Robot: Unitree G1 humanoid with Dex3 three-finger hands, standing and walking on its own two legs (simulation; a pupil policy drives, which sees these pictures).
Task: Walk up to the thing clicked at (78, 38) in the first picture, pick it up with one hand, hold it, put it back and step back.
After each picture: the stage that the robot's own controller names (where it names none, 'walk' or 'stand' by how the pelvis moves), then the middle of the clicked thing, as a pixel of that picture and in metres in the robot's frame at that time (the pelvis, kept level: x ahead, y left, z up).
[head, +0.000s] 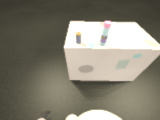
stand; (78, 38) +0.84 +0.16 +0.00
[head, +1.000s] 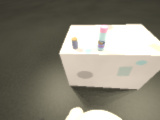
walk; (74, 43) +0.75 +0.22 +0.02
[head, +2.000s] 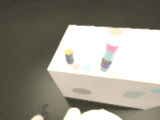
rise first; (69, 56) +0.48 +0.20 +0.04
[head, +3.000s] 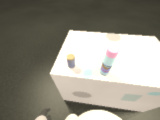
stand; (71, 61) +0.47 +0.17 +0.00
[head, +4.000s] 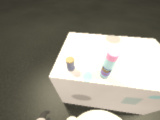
stand; (70, 64) +0.45 +0.17 +0.00
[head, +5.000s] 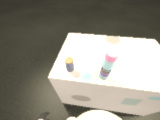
stand; (69, 64) +0.44 +0.18 +0.00
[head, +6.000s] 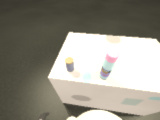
stand; (69, 64) +0.44 +0.18 +0.00
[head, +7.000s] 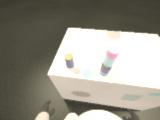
rise first; (69, 61) +0.45 +0.18 +0.00
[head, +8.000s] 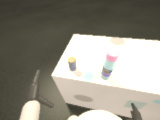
rise first; (72, 64) +0.46 +0.19 +0.00
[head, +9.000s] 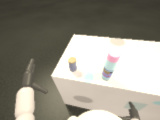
go down; (72, 64) +0.46 +0.18 +0.01
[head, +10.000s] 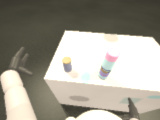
go down; (67, 64) +0.43 +0.18 +0.02
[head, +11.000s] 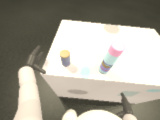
close in; (65, 58) +0.44 +0.17 +0.04
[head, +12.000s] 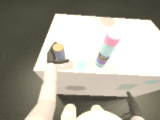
close; (59, 52) +0.46 +0.19 +0.07
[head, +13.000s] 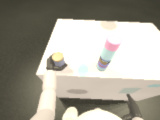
lift; (59, 61) +0.40 +0.20 +0.07
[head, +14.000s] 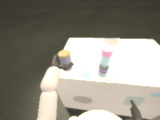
lift; (65, 60) +0.34 +0.16 +0.20
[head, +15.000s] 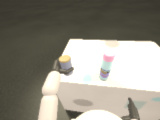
hold; (66, 65) +0.33 +0.16 +0.17
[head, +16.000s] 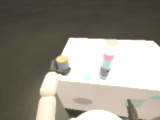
hold; (63, 66) +0.33 +0.18 +0.16
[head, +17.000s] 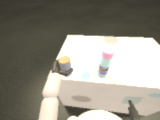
crouch; (65, 66) +0.33 +0.16 +0.14
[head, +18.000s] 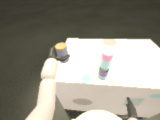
crouch; (62, 53) +0.40 +0.18 +0.21
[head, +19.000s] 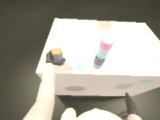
lower; (58, 57) +0.44 +0.19 +0.05
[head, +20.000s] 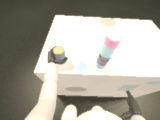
lower; (60, 55) +0.44 +0.18 +0.07
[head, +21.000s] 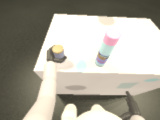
lower; (59, 54) +0.45 +0.19 +0.07
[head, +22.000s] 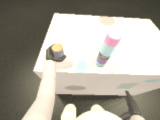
lower; (59, 53) +0.46 +0.19 +0.07
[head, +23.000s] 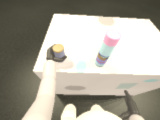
loosen; (59, 53) +0.46 +0.18 +0.07
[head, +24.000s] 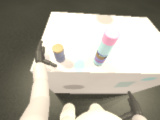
withdraw; (59, 53) +0.45 +0.18 +0.07
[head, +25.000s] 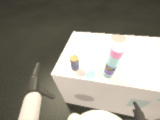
sink last; (74, 63) +0.44 +0.16 +0.04
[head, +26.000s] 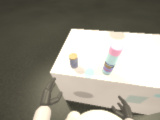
stand; (73, 61) +0.45 +0.16 +0.03
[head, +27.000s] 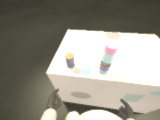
stand; (70, 60) +0.46 +0.17 +0.04
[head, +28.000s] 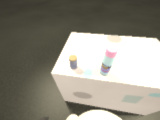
stand; (73, 62) +0.48 +0.16 +0.01
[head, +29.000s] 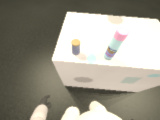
walk; (75, 47) +0.54 +0.12 +0.02
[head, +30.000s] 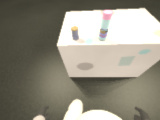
walk; (75, 33) +0.75 +0.19 +0.03
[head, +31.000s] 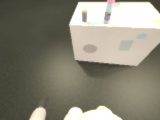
stand; (84, 16) +1.09 +0.12 +0.03
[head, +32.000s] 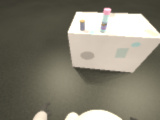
stand; (82, 25) +1.05 +0.14 +0.02
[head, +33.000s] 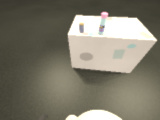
stand; (81, 27) +1.09 +0.15 +0.00
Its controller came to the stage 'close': yes
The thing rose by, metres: 0.21
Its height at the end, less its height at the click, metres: +0.00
